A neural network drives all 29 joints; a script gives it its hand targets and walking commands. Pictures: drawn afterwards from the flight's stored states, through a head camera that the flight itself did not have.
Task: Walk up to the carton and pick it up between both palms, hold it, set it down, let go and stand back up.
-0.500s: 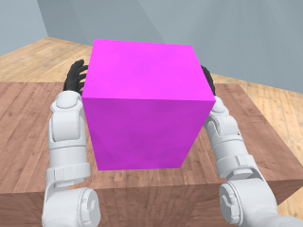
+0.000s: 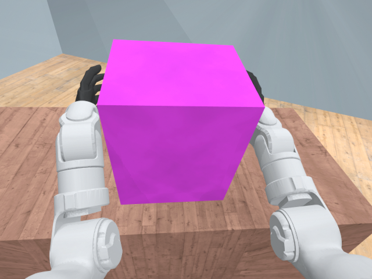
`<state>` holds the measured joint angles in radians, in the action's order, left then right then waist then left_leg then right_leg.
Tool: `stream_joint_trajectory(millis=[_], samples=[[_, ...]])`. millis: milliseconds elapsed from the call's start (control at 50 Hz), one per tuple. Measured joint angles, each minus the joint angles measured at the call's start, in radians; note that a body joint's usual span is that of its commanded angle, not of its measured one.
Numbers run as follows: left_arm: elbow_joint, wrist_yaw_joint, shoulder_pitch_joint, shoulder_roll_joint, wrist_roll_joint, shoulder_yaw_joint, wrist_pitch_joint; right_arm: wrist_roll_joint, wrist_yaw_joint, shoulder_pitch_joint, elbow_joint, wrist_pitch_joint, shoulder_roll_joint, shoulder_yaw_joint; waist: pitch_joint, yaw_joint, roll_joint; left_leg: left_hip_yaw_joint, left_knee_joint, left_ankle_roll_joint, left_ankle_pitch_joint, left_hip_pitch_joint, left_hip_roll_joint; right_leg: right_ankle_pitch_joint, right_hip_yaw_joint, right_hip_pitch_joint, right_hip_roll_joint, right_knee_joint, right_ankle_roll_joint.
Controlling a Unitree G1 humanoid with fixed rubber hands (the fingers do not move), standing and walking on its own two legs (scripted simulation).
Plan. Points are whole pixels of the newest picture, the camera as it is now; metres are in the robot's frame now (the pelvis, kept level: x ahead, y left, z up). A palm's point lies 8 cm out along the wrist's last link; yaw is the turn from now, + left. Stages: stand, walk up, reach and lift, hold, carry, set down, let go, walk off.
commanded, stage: reach and lift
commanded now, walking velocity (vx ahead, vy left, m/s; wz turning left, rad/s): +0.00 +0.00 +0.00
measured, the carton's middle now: (174, 128) +0.37 +0.00 +0.18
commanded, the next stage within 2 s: hold in 0.44 s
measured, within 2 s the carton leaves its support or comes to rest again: neither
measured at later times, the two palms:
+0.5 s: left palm (86, 98) +0.37 +0.16 +0.26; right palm (255, 97) +0.37 -0.17 +0.25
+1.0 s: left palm (81, 90) +0.36 +0.16 +0.28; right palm (260, 81) +0.37 -0.17 +0.29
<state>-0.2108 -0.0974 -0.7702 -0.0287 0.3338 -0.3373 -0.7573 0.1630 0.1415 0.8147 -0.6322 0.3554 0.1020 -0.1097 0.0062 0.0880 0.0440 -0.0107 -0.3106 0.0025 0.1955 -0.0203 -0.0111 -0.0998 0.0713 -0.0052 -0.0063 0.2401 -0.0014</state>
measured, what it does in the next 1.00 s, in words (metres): stands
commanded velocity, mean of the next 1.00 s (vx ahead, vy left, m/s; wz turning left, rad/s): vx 0.00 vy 0.00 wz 0.00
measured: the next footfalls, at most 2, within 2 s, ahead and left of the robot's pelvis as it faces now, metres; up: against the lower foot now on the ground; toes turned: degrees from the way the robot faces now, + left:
none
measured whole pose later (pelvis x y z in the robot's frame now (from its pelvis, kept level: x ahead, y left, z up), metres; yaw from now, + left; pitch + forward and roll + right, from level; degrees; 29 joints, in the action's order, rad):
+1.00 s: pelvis +0.00 -0.01 +0.00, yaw +0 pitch -5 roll -1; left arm -0.27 -0.09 -0.87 -0.08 0.30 -0.35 -0.86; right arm 0.28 0.18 1.00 -0.71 0.52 0.19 -0.04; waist 0.10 0.07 0.02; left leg -0.01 -0.33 0.01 0.20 0.05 -0.02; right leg -0.10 0.07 -0.08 0.01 0.26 -0.02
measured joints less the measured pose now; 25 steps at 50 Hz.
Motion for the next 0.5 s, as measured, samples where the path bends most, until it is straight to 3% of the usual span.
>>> stream_joint_trajectory(millis=[240, 500], samples=[[0.024, -0.001, 0.011, -0.002, -0.005, -0.001, -0.023, 0.041, 0.016, 0.017, 0.011, 0.034, 0.021, 0.036, 0.003, 0.008, -0.002, -0.002, -0.006, 0.004, 0.006, -0.005, -0.005, -0.002, 0.002, 0.009, 0.006, -0.002, -0.003], [-0.026, 0.002, -0.045, -0.017, -0.009, -0.014, -0.044, 0.046, 0.018, 0.077, -0.031, 0.066, 0.031, 0.026, 0.032, -0.004, -0.008, 0.001, -0.004, 0.005, 0.0, 0.014, -0.005, -0.001, -0.001, -0.016, 0.005, 0.007, -0.005]])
